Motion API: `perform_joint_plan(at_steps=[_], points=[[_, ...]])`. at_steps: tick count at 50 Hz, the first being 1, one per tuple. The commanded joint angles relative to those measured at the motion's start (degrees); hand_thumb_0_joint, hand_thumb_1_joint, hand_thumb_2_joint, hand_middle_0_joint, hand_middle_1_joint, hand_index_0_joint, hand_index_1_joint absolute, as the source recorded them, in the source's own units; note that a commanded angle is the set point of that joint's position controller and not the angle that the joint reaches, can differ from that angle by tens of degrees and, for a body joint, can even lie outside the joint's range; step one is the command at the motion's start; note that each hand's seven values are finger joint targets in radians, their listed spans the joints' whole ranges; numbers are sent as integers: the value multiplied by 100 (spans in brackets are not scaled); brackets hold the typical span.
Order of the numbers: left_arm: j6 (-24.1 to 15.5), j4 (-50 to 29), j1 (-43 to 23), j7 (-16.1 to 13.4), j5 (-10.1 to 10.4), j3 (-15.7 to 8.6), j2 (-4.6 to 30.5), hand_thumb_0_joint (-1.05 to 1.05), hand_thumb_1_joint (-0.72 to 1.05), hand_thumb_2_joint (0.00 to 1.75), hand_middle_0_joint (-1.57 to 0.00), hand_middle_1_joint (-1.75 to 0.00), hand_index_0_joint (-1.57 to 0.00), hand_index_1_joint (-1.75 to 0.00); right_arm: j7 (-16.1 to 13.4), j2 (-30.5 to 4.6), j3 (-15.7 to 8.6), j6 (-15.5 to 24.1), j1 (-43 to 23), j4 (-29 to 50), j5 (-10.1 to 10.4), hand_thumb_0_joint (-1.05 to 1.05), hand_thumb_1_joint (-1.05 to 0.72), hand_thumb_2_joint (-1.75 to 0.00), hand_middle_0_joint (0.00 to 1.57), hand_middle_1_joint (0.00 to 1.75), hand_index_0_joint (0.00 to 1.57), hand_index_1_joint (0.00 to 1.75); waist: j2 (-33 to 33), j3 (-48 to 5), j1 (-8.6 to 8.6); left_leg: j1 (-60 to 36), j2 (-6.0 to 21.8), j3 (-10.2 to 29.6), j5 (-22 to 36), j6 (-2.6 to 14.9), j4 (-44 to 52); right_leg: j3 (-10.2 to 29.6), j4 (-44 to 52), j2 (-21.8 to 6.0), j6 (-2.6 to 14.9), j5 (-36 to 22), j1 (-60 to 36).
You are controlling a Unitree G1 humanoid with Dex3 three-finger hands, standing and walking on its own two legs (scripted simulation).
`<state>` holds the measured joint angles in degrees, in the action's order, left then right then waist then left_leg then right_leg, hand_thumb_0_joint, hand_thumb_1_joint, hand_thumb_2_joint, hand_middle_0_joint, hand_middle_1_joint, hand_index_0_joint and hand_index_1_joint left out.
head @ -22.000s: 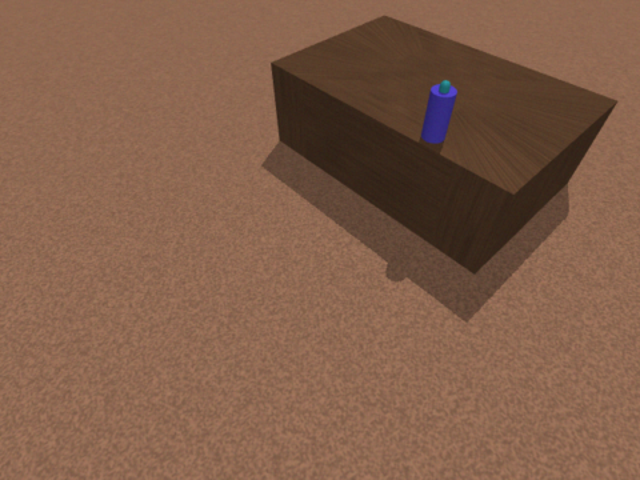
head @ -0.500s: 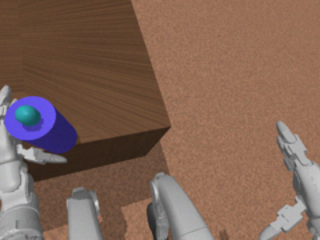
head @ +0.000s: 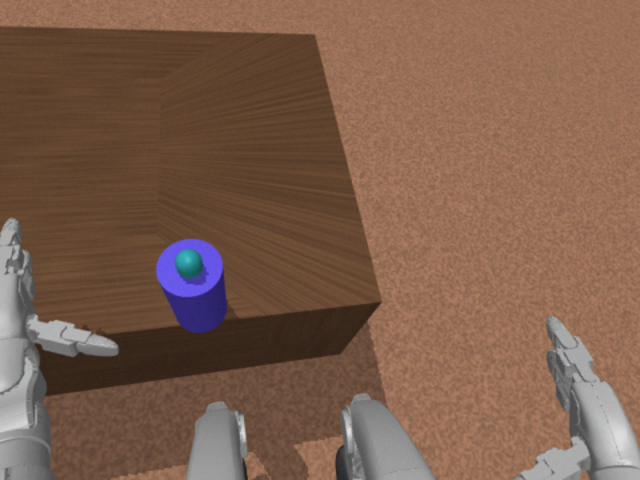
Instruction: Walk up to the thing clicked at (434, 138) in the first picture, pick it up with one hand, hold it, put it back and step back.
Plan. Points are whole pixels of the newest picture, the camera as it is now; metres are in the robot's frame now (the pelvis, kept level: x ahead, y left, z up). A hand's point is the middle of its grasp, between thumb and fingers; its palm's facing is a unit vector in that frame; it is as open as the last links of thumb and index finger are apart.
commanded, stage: home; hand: left
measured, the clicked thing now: (195, 286) +0.40 +0.14 -0.12
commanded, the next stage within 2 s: none
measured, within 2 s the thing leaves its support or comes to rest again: neither
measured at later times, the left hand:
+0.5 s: hand (69, 373) +0.26 +0.24 +0.02, palm faces +0.21 -0.92 -0.32, open 17.4 cm
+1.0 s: hand (149, 437) +0.20 +0.16 +0.03, palm faces +0.14 -0.96 -0.25, open 17.4 cm
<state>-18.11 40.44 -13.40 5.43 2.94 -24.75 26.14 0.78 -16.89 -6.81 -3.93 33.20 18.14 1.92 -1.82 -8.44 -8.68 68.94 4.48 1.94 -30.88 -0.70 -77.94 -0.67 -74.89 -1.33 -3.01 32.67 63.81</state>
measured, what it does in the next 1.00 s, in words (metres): rises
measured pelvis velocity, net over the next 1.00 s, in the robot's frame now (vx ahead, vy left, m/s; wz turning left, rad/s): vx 0.03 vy -0.02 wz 0.02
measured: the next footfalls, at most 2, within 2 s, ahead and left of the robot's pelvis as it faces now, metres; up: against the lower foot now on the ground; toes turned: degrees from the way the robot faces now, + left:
none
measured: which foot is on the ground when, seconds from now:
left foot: down 0.00-1.00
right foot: down 0.00-1.00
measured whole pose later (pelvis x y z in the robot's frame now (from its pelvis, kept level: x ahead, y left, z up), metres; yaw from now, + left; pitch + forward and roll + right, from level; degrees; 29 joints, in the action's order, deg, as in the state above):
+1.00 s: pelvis +0.03 -0.02 +0.08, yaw +1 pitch +9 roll +0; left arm 0.1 7.5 24.6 -5.9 1.2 0.6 11.3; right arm -4.9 -11.5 -0.5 -8.4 26.8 -0.5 1.8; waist 0.1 -6.7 0.5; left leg 38.8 3.3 -0.9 -24.2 -2.0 -54.3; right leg 0.4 -55.5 -2.6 -1.8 27.8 36.5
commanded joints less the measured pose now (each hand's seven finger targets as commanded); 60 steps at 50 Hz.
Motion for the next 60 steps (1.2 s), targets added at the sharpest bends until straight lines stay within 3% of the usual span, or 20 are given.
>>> perform_joint_plan(at_steps=[1, 4, 6, 7, 8, 10, 11, 15, 18, 22, 25, 30, 34, 40, 44, 48, 49, 55, 59, 60], points=[[127, -1672, -1231, -815, -277, -470, 2087, 0, -52, 7, -5, -6, -6, -6, -317, -621, -560, -68, 191, 30, -22, 0, 15, -26, 13, 18, 13, 18, 1453, -2231, 523, -2923, -282, -57, 1548, -84, 1833, -146, 1282, 286, 383, -1416, -1244], [342, -1296, -1268, -1073, -413, -65, 1658, 0, -49, 9, -6, -6, -6, -6, -363, -353, -120, -114, -317, -268, -103, 0, -9, -50, 13, 19, 13, 19, 1213, -1847, 546, -2841, -256, -118, 1649, -42, 1983, -98, 1531, 245, 343, -1563, -1473], [434, -940, -1283, -1155, -483, 201, 1358, 0, -46, 11, -6, -7, -6, -7, -393, -243, 164, -96, -705, -139, -119, 0, -25, -54, 14, 20, 14, 20, 963, -1730, 506, -2888, -237, -122, 1510, -30, 2153, -106, 1754, 227, 328, -1479, -1635], [471, -811, -1201, -1168, -498, 377, 1084, 0, -48, 9, -6, -6, -6, -6, -389, -124, 368, -105, -788, -41, -131, 0, -31, -56, 14, 20, 14, 20, 859, -1822, 538, -3030, -221, -108, 1602, -35, 2234, -129, 1807, 225, 339, -1530, -1757], [494, -754, -1045, -1184, -507, 435, 1068, 0, -47, 10, -6, -7, -6, -7, -391, -90, 489, -114, -904, 43, -116, 0, -34, -57, 14, 21, 14, 21, 817, -1797, 608, -3133, -228, -121, 1606, -43, 2348, -143, 1908, 223, 338, -1519, -1920], [599, -705, -596, -1220, -486, 462, 1052, 0, -49, 9, -6, -6, -6, -6, -414, -227, 481, -177, -647, 82, -99, 0, -40, -61, 15, 22, 15, 22, 561, -1796, 631, -3437, -230, -139, 1754, -43, 2552, -187, 2135, 237, 324, -1642, -2226], [663, -737, -398, -1241, -483, 382, 1222, 0, -48, 10, -6, -6, -6, -6, -444, -373, 306, -245, -364, -101, -82, 0, -45, -64, 16, 23, 16, 23, 501, -1761, 598, -3549, -235, -179, 1912, -46, 2611, -185, 2226, 235, 312, -1798, -2395], [1033, -1255, 145, -1197, -329, 824, 658, 0, -54, 6, -5, -5, -5, -5, -479, -566, 36, -354, -460, -666, 16, 0, -65, -76, 18, 26, 18, 26, 502, -1084, 596, -3740, -249, -221, 1725, -64, 3002, -244, 2498, 250, 314, -1656, -2344], [1220, -1829, 624, -1187, -281, 971, 507, 0, -56, 5, -5, -5, -5, -5, -489, -434, 63, -346, -486, -1146, 72, 0, -65, -76, 18, 26, 18, 26, 551, -838, 650, -3753, -264, -289, 1446, -41, 3160, -233, 2691, 222, 313, -1431, -2390], [1329, -2962, 1293, -1150, -214, 1519, -199, 0, -55, 5, -5, -5, -5, -5, -478, -60, 521, -263, -887, -847, 103, 0, -69, -78, 18, 27, 18, 27, 519, -888, 851, -3993, -241, -319, 1720, -66, 3345, -290, 2750, 207, 329, -1587, -2718], [1360, -3713, 1996, -1190, -196, 1617, -278, 0, -53, 7, -5, -6, -5, -5, -510, 27, 577, -216, -1023, -897, 65, 0, -78, -83, 19, 28, 19, 28, 599, -866, 967, -3913, -296, -406, 1688, -53, 3348, -214, 2831, 150, 311, -1620, -2968], [1437, -4396, 3117, -1241, -166, 1768, -410, 0, -49, 9, -6, -6, -6, -6, -605, -125, 310, -200, -942, -963, 37, 0, -89, -90, 20, 30, 20, 30, 418, -718, 903, -3851, -346, -538, 1616, 10, 3234, -106, 2974, 85, 237, -1765, -3121], [1478, -4599, 3437, -1236, -172, 2111, -722, 0, -51, 8, -5, -6, -6, -6, -645, -52, 278, -184, -858, -1019, 18, 0, -90, -90, 20, 30, 20, 30, 340, -443, 792, -3809, -353, -564, 1343, 31, 3226, -104, 3006, 88, 234, -1502, -2862], [1480, -4514, 3452, -1229, -210, 2204, -857, 0, -54, 6, -5, -5, -5, -5, -669, 14, 335, -155, -794, -794, -19, 0, -90, -90, 20, 30, 20, 30, -24, -433, 757, -3740, -383, -568, 1431, 71, 3094, -64, 2998, 55, 178, -1640, -2881], [1469, -4392, 3553, -1201, -208, 2314, -970, 0, -54, 6, -5, -5, -5, -5, -682, 6, 343, -130, -864, -699, -15, 0, -90, -90, 20, 30, 20, 30, -119, -206, 805, -3662, -407, -604, 1151, 74, 3148, -52, 3110, 45, 178, -1326, -2776], [1483, -4294, 3844, -1195, -214, 2172, -902, 0, -55, 6, -5, -5, -5, -5, -642, 23, 345, -114, -826, -714, -11, 0, -90, -90, 20, 30, 20, 30, -75, -293, 958, -3607, -418, -611, 1198, 62, 3138, -55, 3085, 46, 201, -1312, -2886], [1477, -4277, 3838, -1188, -211, 2190, -917, 0, -53, 7, -5, -6, -5, -6, -642, -15, 295, -122, -769, -721, -11, 0, -90, -90, 20, 30, 20, 30, -83, -307, 895, -3632, -425, -642, 1234, 66, 3104, -27, 3110, 41, 192, -1394, -2882], [1448, -4416, 3728, -1176, -196, 2149, -883, 0, -57, 4, -5, -5, -5, -5, -622, 34, 359, -110, -893, -677, -15, 0, -90, -90, 20, 30, 20, 30, 8, -264, 917, -3555, -417, -633, 1069, 64, 3142, -20, 3088, 48, 204, -1195, -2843], [1444, -4486, 3730, -1187, -193, 2101, -860, 0, -57, 4, -5, -5, -5, -5, -632, 3, 324, -84, -829, -719, -11, 0, -90, -90, 20, 30, 20, 30, 119, -451, 915, -3670, -396, -606, 1432, 52, 3108, -38, 2962, 63, 220, -1568, -2964], [1458, -4483, 3743, -1181, -197, 2199, -918, 0, -55, 5, -5, -5, -5, -5, -632, 21, 350, -88, -835, -743, -8, 0, -90, -90, 20, 30, 20, 30, 101, -338, 889, -3668, -388, -604, 1366, 51, 3150, -60, 2962, 82, 221, -1489, -2878]])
